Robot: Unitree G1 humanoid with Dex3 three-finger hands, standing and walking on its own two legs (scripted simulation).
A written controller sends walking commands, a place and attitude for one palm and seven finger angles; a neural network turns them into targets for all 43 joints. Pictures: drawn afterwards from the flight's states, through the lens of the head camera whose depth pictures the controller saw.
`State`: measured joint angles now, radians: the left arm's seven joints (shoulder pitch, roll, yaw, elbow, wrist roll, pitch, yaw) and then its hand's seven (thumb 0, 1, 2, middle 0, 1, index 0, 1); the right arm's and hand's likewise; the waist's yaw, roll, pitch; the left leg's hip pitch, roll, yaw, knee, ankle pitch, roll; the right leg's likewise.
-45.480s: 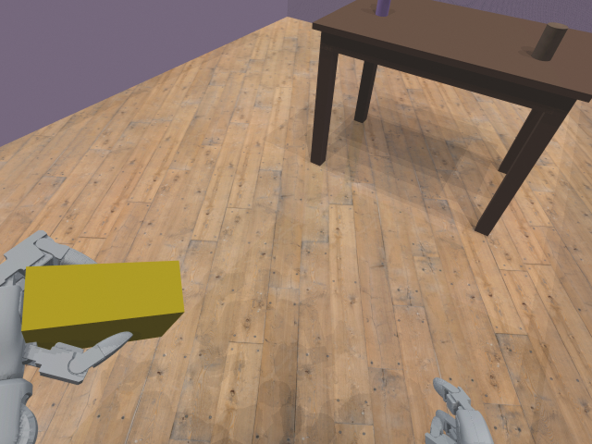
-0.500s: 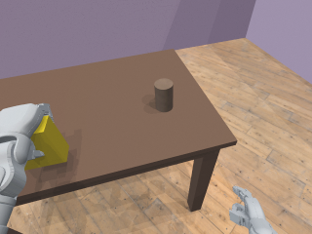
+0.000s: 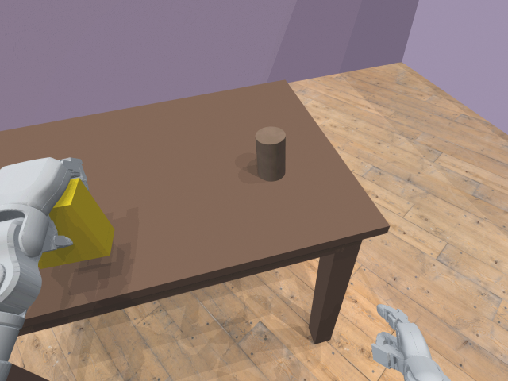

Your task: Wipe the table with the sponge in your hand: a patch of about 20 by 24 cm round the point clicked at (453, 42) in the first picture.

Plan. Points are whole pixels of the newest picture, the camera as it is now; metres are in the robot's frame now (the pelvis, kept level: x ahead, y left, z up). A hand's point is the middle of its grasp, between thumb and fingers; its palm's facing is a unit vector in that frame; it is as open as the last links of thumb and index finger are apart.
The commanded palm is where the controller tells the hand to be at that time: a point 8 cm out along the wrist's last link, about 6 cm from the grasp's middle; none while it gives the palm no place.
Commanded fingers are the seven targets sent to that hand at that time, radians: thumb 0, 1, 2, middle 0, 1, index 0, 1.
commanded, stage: bring the sponge back beside the body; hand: left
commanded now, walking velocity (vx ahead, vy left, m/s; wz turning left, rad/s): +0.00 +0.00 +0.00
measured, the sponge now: (66, 233) +0.27 +0.35 +0.10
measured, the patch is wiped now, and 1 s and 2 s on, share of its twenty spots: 0.95 0.95 0.95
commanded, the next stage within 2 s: step back with the hand held close in 1.58 s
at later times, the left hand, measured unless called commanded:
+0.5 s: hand (55, 232) +0.25 +0.33 +0.14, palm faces +0.07 -0.05 -1.00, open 9.7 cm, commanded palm +0.21 +0.32 +0.21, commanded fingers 0.00 0.10 1.30 -1.20 -1.60 -1.20 -1.60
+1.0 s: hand (74, 273) +0.20 +0.29 +0.11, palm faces +0.03 -0.12 -0.99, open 9.7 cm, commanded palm +0.17 +0.29 +0.20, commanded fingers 0.00 0.10 1.30 -1.20 -1.60 -1.20 -1.60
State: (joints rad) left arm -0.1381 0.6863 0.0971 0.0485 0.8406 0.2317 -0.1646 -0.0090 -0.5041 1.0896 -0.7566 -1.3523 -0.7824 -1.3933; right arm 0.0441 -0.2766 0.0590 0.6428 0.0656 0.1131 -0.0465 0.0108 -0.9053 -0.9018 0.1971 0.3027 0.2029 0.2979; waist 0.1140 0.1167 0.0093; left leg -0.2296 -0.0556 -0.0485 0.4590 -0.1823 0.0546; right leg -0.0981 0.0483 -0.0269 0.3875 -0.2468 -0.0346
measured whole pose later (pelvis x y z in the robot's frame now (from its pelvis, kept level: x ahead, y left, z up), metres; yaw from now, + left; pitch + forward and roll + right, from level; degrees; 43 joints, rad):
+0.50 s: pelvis -0.01 +0.01 +0.00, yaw +0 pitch -3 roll -2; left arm -0.04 0.62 0.05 -0.07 0.85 0.32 -0.11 -0.01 -0.50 1.09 -0.76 -1.35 -0.78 -1.39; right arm 0.02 -0.27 0.06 0.64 0.06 0.10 -0.03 0.01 -0.91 -0.90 0.20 0.30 0.20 0.30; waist 0.14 0.12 0.01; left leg -0.22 -0.06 -0.04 0.45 -0.17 0.06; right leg -0.09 0.04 -0.02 0.39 -0.24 -0.03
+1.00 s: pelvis -0.01 -0.01 +0.00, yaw -1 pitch -5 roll -1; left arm 0.22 0.57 0.02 -0.30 0.83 0.36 -0.11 -0.01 -0.50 1.09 -0.76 -1.35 -0.78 -1.39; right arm 0.01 -0.28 0.06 0.63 0.05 0.08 -0.03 0.01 -0.90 -0.90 0.20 0.30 0.20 0.30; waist 0.15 0.12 0.01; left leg -0.20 -0.04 -0.04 0.48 -0.19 0.05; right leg -0.07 0.06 -0.02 0.41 -0.26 -0.04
